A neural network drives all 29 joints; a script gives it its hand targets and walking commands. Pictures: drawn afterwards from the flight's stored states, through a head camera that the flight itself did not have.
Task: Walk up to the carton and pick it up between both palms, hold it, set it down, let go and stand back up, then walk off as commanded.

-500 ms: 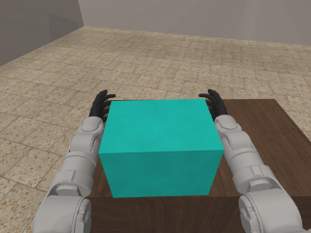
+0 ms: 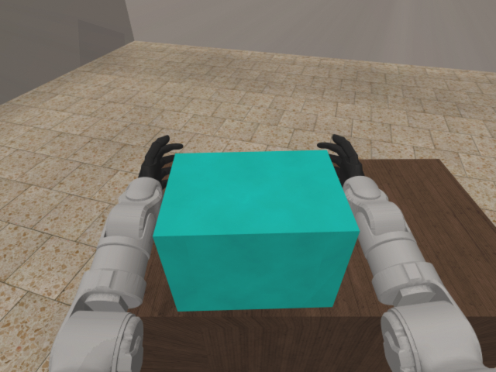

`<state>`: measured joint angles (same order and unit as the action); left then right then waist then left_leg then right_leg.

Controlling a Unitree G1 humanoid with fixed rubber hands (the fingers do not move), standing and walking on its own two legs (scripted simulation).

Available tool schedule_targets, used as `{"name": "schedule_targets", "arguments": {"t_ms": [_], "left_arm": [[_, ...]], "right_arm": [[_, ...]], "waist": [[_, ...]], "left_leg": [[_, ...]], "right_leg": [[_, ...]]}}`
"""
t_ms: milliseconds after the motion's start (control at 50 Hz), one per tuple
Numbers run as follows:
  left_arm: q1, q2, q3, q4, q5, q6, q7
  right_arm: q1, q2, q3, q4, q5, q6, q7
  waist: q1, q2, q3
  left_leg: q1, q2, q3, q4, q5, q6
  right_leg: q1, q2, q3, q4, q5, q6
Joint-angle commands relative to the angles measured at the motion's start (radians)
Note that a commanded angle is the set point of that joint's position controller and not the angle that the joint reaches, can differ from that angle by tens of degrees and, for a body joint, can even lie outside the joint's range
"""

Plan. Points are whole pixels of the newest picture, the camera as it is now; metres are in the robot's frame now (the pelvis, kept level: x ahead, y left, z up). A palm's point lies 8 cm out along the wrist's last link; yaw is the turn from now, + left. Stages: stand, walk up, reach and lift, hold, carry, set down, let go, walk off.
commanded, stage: reach and lift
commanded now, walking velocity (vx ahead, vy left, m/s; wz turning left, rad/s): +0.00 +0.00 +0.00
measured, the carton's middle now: (253, 229) +0.33 +0.01 +0.11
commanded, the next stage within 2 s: hold in 0.38 s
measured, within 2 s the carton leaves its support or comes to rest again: neither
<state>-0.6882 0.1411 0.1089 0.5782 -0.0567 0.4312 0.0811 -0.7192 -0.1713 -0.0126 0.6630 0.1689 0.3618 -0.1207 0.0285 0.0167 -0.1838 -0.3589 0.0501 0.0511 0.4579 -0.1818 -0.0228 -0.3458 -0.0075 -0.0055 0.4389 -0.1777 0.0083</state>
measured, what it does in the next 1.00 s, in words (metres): stands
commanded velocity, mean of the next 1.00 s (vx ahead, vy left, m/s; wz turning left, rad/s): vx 0.00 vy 0.00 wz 0.00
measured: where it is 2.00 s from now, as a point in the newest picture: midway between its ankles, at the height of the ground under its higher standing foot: outside the picture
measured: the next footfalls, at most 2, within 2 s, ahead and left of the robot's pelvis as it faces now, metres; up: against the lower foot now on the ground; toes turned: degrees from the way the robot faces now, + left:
none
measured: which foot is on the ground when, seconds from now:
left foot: down 0.00-1.00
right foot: down 0.00-1.00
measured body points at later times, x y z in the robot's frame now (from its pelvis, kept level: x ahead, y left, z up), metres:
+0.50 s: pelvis -0.01 +0.00 +0.00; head -0.04 +0.00 +0.45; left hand +0.39 +0.18 +0.17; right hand +0.41 -0.15 +0.17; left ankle +0.03 +0.13 -0.74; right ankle +0.03 -0.13 -0.74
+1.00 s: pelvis -0.01 +0.00 +0.00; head -0.06 +0.00 +0.45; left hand +0.38 +0.18 +0.19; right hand +0.40 -0.15 +0.18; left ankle +0.03 +0.13 -0.74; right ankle +0.03 -0.13 -0.74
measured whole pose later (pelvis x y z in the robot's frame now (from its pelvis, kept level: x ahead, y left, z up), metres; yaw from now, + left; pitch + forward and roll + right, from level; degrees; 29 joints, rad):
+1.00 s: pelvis -0.01 +0.00 +0.00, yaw +0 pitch +3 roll +0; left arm -0.71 0.15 0.11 0.51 -0.05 0.54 0.07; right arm -0.72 -0.17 -0.03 0.60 0.17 0.44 -0.12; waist 0.03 0.02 -0.18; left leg -0.33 0.05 0.05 0.46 -0.17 -0.02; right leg -0.31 -0.01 -0.01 0.44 -0.17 0.01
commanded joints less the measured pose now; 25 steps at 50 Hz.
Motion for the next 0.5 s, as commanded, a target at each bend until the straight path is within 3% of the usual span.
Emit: {"name": "schedule_targets", "arguments": {"t_ms": [0, 480], "left_arm": [[-0.646, -0.728, -0.249, -0.321, 0.018, -0.006, -0.171], [-0.727, -0.737, -0.245, -0.338, -0.003, 0.022, -0.161]], "right_arm": [[-0.76, 0.718, 0.301, -0.334, 0.115, -0.042, 0.091], [-0.836, 0.735, 0.297, -0.356, 0.122, -0.03, 0.098]], "waist": [[-0.049, -0.049, -0.356], [-0.049, -0.053, -0.361]], "left_leg": [[0.281, -0.116, -0.073, -0.13, 0.237, 0.014], [0.271, -0.11, -0.072, -0.141, 0.187, 0.023]], "right_leg": [[0.366, 0.056, 0.005, -0.151, 0.264, 0.025], [0.346, 0.055, 0.003, -0.152, 0.216, 0.019]]}}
